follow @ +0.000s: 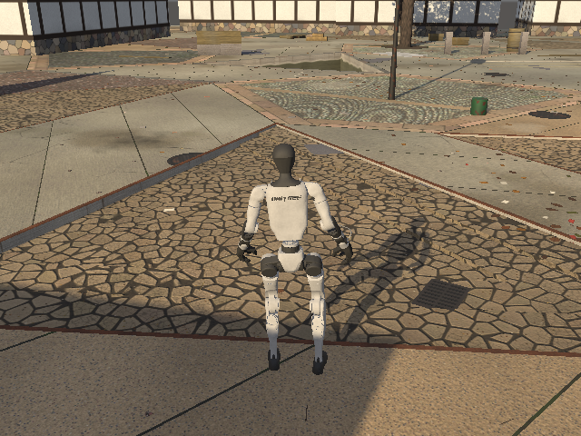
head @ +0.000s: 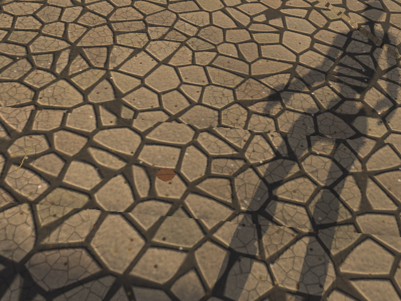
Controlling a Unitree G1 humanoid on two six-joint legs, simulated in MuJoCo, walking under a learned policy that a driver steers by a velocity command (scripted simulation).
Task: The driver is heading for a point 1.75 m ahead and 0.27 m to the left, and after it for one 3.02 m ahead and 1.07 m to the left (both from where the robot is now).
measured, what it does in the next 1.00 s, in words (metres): walks ahead: right foot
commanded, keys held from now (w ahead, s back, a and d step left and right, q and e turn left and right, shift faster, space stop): q+shift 0.42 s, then e+shift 0.20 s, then w+e+shift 0.38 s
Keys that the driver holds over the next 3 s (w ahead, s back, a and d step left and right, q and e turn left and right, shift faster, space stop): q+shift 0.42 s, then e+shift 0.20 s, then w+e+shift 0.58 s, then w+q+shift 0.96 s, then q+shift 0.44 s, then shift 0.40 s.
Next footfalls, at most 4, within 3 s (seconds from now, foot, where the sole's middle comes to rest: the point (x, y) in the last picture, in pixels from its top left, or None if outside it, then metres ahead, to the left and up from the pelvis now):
0.56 right None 0.16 -0.08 -0.75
1.22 right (228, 297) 0.48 -0.13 -0.79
1.68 left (211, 188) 0.92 -0.10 -0.83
2.10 right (231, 119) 1.35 -0.22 -0.86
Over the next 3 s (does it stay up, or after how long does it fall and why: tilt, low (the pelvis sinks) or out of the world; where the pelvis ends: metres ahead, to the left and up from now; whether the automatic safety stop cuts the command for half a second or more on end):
stays up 1.61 -0.01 -0.09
